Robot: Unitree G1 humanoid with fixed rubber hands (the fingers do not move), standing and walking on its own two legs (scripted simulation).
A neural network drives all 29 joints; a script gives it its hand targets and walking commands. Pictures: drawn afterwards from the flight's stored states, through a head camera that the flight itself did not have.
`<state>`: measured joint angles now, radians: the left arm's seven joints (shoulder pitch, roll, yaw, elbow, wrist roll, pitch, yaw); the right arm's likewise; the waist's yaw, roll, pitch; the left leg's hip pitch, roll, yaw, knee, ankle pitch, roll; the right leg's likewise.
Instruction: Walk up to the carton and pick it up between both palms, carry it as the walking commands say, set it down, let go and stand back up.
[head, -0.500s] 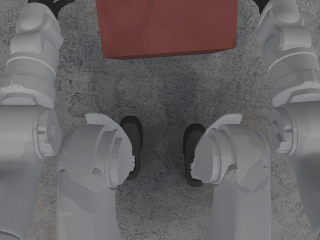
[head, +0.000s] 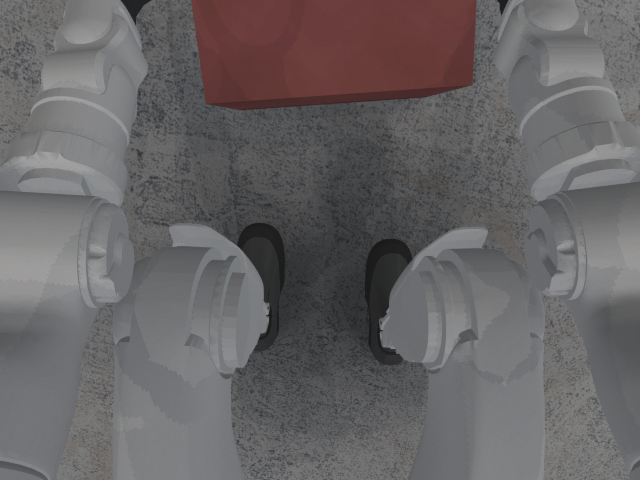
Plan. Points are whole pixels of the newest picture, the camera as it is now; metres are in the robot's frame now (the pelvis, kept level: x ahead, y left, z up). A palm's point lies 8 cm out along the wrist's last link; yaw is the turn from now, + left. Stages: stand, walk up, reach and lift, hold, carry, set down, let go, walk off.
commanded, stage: reach and lift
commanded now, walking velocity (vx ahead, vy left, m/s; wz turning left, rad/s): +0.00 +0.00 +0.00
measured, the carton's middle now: (330, 17) +0.53 +0.01 -0.26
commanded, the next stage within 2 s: none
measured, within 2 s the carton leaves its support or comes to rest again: leaves its support in 1.00 s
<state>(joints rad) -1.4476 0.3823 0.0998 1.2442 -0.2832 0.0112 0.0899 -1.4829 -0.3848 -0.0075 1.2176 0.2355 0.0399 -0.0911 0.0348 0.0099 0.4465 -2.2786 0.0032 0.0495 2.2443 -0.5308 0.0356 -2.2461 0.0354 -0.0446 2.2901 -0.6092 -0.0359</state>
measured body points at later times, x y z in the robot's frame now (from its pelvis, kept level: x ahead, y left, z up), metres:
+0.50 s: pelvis +0.00 +0.00 +0.01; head +0.37 +0.00 +0.25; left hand +0.54 +0.19 -0.19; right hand +0.56 -0.16 -0.19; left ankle +0.13 +0.11 -0.31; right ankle +0.11 -0.10 -0.31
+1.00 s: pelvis +0.00 +0.00 +0.00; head +0.36 +0.00 +0.25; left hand +0.54 +0.20 -0.18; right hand +0.55 -0.15 -0.19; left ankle +0.13 +0.11 -0.31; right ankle +0.11 -0.10 -0.31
